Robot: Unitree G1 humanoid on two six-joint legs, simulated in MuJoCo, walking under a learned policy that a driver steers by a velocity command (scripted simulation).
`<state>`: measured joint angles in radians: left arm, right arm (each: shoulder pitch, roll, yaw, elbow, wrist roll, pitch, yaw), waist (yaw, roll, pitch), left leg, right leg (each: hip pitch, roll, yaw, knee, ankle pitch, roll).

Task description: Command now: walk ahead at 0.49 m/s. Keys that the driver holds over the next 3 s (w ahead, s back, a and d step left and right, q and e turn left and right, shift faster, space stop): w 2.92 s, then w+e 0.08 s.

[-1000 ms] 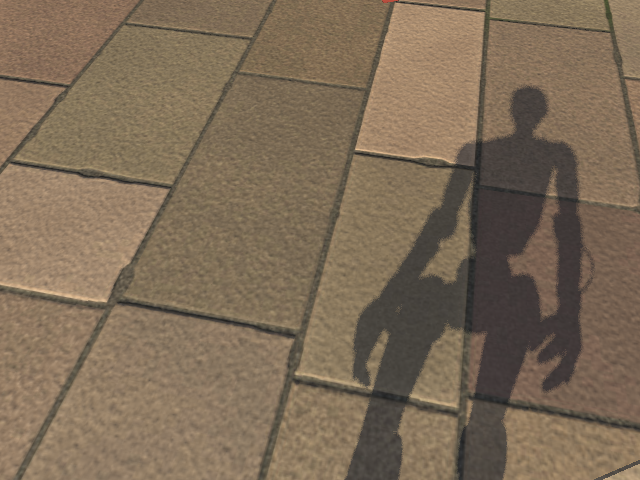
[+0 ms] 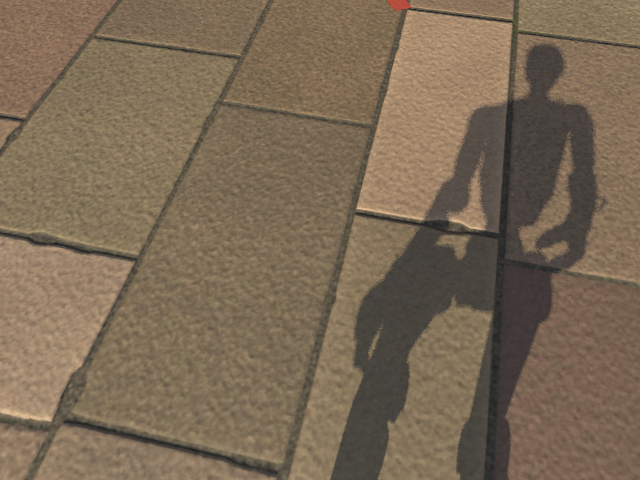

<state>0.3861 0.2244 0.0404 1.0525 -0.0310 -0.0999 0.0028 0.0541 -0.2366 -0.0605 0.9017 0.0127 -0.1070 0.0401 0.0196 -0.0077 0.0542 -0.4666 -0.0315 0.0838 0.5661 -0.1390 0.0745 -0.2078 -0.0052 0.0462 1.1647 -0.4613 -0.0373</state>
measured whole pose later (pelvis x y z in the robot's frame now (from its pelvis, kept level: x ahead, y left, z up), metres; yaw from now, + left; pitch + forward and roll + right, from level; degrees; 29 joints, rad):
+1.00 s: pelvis +0.57 -0.04 +0.01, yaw +0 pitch +3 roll -2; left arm 0.41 0.24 0.07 1.02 -0.02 -0.07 0.01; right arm 0.00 -0.22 -0.05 0.87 0.02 -0.09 0.04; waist 0.07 0.02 0.01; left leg -0.55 0.05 0.03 0.51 -0.03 0.07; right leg 0.09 0.02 -0.06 0.26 -0.39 0.00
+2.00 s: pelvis +1.12 -0.06 +0.02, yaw +0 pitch +2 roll -2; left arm 0.36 0.23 0.06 0.99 -0.01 -0.09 0.00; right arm 0.04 -0.25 -0.06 0.90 0.02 -0.07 0.01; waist 0.07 0.04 0.00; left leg -0.66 0.11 -0.02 0.61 0.07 0.01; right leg 0.01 0.05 -0.06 0.20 -0.24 -0.04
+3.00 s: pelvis +1.69 -0.06 +0.03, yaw -1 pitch +1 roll -1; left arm 0.33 0.23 0.06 0.99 0.00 -0.09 -0.01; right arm 0.10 -0.27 -0.08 0.91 0.01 -0.07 -0.01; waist 0.06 0.04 0.00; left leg -0.67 0.14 -0.05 0.85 -0.08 0.01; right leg -0.11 0.07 -0.05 0.24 -0.16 -0.07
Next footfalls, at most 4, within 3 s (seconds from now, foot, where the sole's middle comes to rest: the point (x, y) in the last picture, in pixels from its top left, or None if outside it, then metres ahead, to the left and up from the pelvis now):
0.46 right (422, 479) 0.44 -0.16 -0.76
1.02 left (305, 333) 0.76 0.08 -0.76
1.56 right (403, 228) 1.07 -0.16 -0.76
2.12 left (312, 144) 1.38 0.08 -0.76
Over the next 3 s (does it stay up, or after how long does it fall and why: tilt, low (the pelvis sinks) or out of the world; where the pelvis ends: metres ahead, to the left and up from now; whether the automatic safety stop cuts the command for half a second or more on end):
stays up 1.69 -0.06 0.03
